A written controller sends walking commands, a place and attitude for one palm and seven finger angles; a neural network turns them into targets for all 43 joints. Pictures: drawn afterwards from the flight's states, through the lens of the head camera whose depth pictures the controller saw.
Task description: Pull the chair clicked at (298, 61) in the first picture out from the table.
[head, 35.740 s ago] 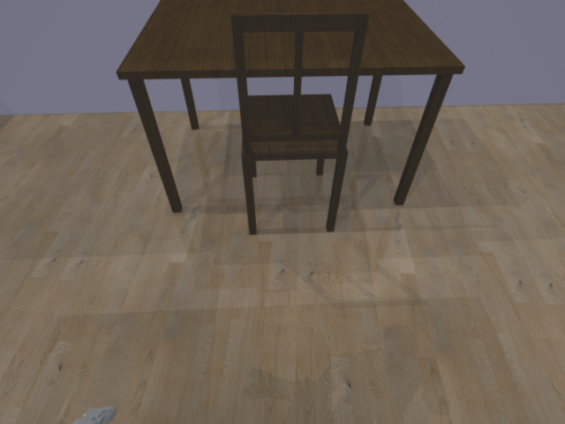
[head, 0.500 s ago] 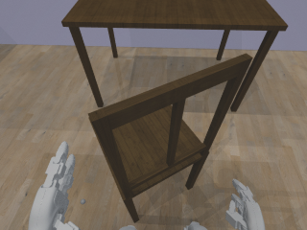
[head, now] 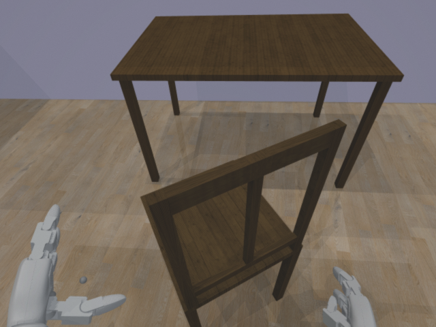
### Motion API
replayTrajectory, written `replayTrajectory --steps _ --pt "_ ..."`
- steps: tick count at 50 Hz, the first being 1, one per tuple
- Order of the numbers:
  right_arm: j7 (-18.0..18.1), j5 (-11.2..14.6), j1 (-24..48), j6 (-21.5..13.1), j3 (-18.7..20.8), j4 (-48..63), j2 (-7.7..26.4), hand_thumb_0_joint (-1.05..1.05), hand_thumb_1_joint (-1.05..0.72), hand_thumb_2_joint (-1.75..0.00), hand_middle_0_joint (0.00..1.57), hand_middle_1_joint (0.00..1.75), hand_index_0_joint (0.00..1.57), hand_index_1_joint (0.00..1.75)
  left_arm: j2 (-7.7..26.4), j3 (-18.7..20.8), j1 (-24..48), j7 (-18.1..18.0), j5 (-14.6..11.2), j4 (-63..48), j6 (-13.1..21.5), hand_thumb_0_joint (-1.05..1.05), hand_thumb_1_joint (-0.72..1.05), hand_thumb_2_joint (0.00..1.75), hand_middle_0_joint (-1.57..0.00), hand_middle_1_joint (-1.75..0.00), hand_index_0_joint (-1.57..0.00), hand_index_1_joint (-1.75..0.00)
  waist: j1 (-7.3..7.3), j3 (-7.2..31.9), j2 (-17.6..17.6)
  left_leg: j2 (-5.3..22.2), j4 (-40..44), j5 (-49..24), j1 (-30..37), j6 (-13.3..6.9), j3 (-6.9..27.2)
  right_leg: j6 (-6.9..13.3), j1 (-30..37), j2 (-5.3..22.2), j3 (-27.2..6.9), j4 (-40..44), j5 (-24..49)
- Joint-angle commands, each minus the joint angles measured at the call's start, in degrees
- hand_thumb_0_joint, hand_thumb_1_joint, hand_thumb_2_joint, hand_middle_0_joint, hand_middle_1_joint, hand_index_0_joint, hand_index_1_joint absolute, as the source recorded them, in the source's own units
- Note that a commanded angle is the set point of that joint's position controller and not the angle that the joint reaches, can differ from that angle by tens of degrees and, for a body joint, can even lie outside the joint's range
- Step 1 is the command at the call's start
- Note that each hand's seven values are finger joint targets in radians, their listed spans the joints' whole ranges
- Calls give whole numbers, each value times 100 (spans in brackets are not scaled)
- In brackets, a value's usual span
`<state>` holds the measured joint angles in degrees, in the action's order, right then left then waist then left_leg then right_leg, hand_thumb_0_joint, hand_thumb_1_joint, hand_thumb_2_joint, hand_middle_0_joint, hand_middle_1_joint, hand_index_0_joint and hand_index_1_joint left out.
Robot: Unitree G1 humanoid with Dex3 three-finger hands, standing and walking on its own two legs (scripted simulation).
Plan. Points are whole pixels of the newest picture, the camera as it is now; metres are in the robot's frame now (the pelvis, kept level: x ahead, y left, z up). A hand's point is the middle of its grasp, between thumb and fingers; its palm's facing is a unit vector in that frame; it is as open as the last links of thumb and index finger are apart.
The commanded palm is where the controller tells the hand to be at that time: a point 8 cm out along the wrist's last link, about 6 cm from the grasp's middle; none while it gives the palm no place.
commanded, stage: draw the hand back to the body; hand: left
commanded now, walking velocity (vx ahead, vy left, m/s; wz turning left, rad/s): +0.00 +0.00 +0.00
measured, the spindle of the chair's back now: (251, 225) +0.35 -0.03 -0.03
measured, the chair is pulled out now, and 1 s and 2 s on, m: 0.61 0.61 0.61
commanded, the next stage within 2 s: step back with the hand held close in 0.80 s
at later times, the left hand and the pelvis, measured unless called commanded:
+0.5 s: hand (33, 216) +0.20 +0.26 +0.20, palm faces +0.50 -0.76 -0.42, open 8.5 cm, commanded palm +0.15 +0.30 +0.19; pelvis +0.01 +0.00 +0.02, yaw -1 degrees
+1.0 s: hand (33, 223) +0.19 +0.26 +0.19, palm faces +0.48 -0.77 -0.41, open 7.4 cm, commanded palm +0.14 +0.29 +0.20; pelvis -0.01 +0.00 +0.02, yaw -2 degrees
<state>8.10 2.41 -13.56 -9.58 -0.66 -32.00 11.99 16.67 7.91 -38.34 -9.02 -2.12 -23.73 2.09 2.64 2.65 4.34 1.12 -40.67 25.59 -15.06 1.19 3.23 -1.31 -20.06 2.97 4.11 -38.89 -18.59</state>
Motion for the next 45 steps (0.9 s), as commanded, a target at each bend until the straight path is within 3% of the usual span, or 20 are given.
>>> replayTrajectory --steps 1,3,10,13,18,21,24,29,32,33,36,39,43,45 --pt "-5 -70 715 -347 83 848 503 0 -90 -90 20 30 20 30 981 882 599 -203 90 -1302 418 0 17 55 -10 -15 -10 -15 -42 -6 -30 -5 1212 -1520 -117 -121 -90 285 939 -19 -111 973 884" --pt "-45 -84 769 -366 83 785 521 0 -90 -90 20 30 20 30 1094 1062 713 -212 96 -1279 444 0 25 58 -11 -16 -11 -16 10 -27 105 -5 1369 -1684 -52 -83 -58 317 1157 -38 -97 1053 1035" --pt "-177 -128 858 -299 117 623 535 0 -90 -90 20 30 20 30 1085 1357 963 -148 29 -1024 528 0 50 71 -15 -22 -15 -22 28 -197 -79 58 1692 -2114 280 -96 -144 297 1448 -77 -127 1292 1496" --pt "-222 -140 898 -282 125 583 562 0 -90 -90 20 30 20 30 1275 1618 1198 -138 14 -1041 584 0 61 76 -16 -24 -16 -24 67 -146 -164 50 1797 -2210 352 -88 -114 306 1629 -101 -136 1391 1578" --pt "-255 -152 916 -302 147 516 581 0 -90 -90 20 30 20 30 1509 1938 1625 -141 -12 -1233 676 0 79 85 -19 -28 -19 -28 75 52 88 33 1868 -2395 622 -100 -188 297 1802 -100 -183 1509 1783" --pt "-272 -154 899 -290 158 448 589 0 -90 -90 20 30 20 30 1520 2062 1759 -145 -54 -1103 706 0 90 90 -20 -30 -20 -30 76 69 40 44 1912 -2500 681 -116 -227 288 1879 -87 -184 1544 1907" --pt "-317 -124 943 -224 180 397 585 0 -90 -90 20 30 20 30 1113 1755 1491 -51 -79 -565 672 0 90 90 -20 -30 -20 -30 53 -266 -221 85 1963 -2381 603 -128 -239 275 1714 -99 -164 1629 1737" --pt "-340 -134 988 -185 231 444 628 0 -90 -90 20 30 20 30 1327 1884 1568 -19 -78 -723 772 0 90 90 -20 -30 -20 -30 97 -84 -286 59 2013 -2216 619 -175 -246 262 1823 -84 -209 1689 1603" --pt "-336 -147 996 -235 244 478 622 0 -90 -90 20 30 20 30 1489 1999 1599 -46 -70 -1115 825 0 90 90 -20 -30 -20 -30 116 238 -65 35 1979 -2363 782 -173 -269 263 1965 -77 -253 1670 1778" --pt "-337 -152 1000 -268 224 472 627 0 -90 -90 20 30 20 30 1627 2078 1735 -56 -45 -1320 847 0 90 90 -20 -30 -20 -30 116 238 174 19 1980 -2336 783 -139 -242 288 1974 -92 -271 1692 1740" --pt "-323 -158 966 -319 221 436 592 0 -90 -90 20 30 20 30 1504 2041 1528 -95 -42 -1241 826 0 90 90 -20 -30 -20 -30 118 245 148 35 1989 -2506 816 -129 -261 294 2003 -82 -237 1670 1904" --pt "-312 -135 978 -287 218 372 588 0 -90 -90 20 30 20 30 1336 1921 1602 -68 -51 -922 779 0 90 90 -20 -30 -20 -30 59 -143 -133 69 2013 -2327 735 -133 -288 284 1798 -101 -245 1778 1736" --pt "-314 -115 1022 -231 220 357 618 0 -90 -90 20 30 20 30 1262 1867 1724 -24 -62 -575 761 0 90 90 -20 -30 -20 -30 50 -492 -134 67 2081 -1961 580 -155 -269 291 1599 -112 -246 1903 1301" --pt "-315 -113 1023 -204 230 384 633 0 -90 -90 20 30 20 30 1259 1833 1733 -4 -83 -542 786 0 90 90 -20 -30 -20 -30 55 -412 -250 76 2093 -1821 602 -182 -263 271 1597 -96 -255 1914 1107"
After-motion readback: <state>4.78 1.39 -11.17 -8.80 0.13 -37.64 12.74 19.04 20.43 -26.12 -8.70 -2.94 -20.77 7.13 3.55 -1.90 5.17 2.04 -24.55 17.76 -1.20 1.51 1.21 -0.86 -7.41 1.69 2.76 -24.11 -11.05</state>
